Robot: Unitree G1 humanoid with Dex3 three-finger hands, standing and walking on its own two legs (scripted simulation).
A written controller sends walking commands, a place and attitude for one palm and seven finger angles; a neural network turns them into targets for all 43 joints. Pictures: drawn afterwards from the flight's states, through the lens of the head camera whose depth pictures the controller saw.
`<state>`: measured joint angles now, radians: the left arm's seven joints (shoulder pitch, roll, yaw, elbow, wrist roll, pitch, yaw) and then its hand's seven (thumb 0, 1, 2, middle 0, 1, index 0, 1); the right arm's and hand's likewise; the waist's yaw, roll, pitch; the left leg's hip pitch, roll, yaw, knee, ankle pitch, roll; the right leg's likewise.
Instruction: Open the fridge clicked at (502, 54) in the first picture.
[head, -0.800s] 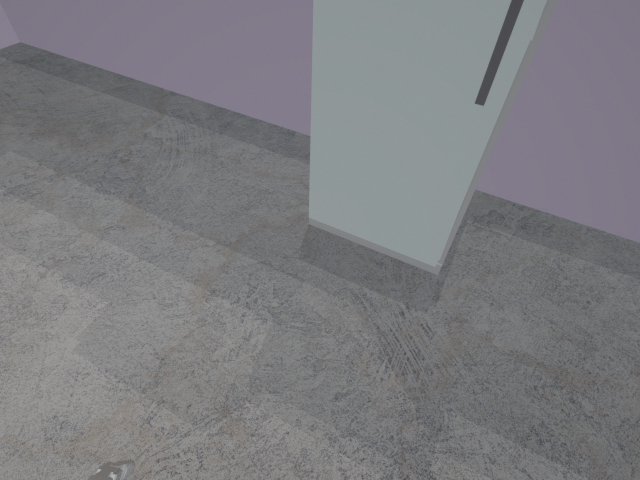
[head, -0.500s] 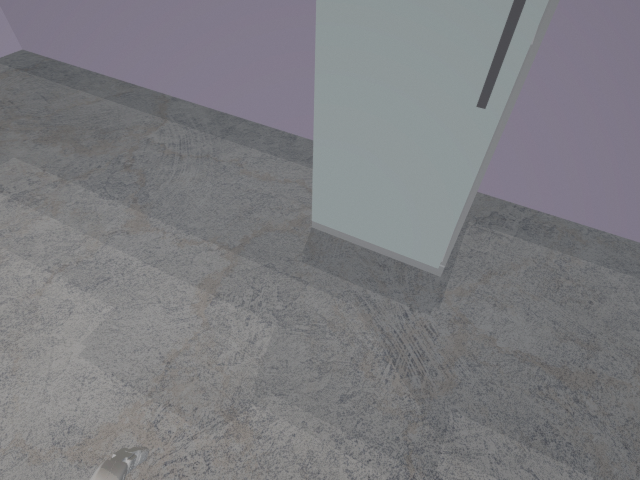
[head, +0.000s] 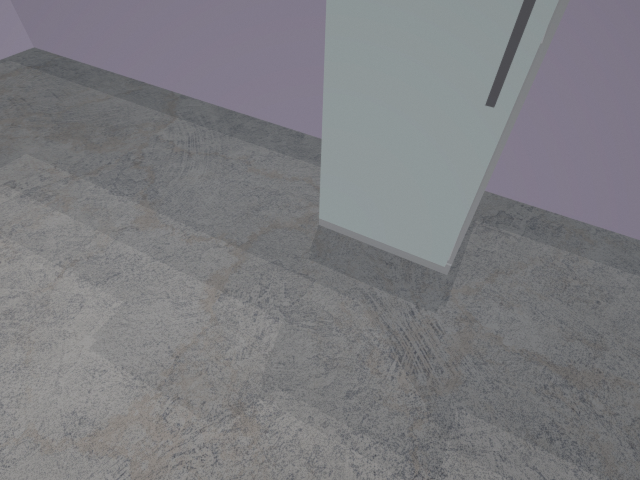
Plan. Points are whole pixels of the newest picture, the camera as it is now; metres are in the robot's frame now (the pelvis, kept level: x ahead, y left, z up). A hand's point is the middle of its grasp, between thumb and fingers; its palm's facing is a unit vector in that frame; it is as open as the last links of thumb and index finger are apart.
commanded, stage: stand and wait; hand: right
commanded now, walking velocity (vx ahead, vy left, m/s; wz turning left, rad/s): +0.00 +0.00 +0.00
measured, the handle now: (523, 18) +1.00 -0.38 +0.19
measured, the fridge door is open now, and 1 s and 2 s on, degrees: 0 0 0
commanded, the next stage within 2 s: look at it before walking up in 0.02 s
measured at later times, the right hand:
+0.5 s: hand out of the picture +0.07 -0.25 -0.15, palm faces -0.04 +0.94 -0.33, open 7.4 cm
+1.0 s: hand out of the picture +0.06 -0.22 -0.18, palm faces -0.08 +0.97 -0.25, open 7.4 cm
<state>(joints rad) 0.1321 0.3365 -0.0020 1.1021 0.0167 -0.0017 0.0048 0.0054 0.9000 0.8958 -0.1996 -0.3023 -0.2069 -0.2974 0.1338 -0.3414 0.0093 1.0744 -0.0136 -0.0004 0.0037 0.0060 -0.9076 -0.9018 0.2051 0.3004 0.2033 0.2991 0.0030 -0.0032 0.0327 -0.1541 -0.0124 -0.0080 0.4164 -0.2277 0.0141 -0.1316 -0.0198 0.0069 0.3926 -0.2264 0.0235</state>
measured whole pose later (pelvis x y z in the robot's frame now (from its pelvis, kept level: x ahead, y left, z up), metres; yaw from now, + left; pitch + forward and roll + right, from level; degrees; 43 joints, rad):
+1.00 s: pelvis +0.04 +0.00 -0.01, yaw +6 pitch -1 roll -1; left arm 0.23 0.25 0.01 1.08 0.03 -0.01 0.00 0.00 0.90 0.90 -0.20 -0.30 -0.21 -0.30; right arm 0.30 -0.26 -0.01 1.07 -0.03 0.03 0.03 0.00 -0.91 -0.90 0.20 0.30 0.20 0.30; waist -0.02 0.01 -0.02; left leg -0.25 -0.01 -0.03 0.64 -0.42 0.02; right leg -0.12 -0.04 -0.09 0.48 -0.35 0.01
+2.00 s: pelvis +0.39 +0.03 -0.01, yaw +15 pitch +0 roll +0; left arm 0.39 0.13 0.03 1.10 0.03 -0.01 0.02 0.00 0.91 0.90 -0.20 -0.30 -0.20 -0.30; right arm 0.10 -0.16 -0.04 0.96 -0.02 0.02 -0.02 0.00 -0.92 -0.90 0.20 0.30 0.20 0.30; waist 0.07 0.01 0.03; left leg -0.34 0.06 0.08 0.66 -0.31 -0.05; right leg -0.19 0.01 -0.16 0.48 -0.30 -0.07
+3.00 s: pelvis +0.43 +0.04 -0.01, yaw -17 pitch -1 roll -1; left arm 0.22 0.23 0.08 0.94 0.02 0.07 -0.01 0.00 0.90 0.90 -0.20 -0.30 -0.21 -0.30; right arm 0.18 -0.18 -0.03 0.88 -0.02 0.02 -0.02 0.00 -0.91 -0.90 0.20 0.30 0.20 0.30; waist 0.03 -0.07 0.06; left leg -0.25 0.03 0.07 0.57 -0.31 0.02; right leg -0.43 0.07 0.07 0.86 -0.42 0.01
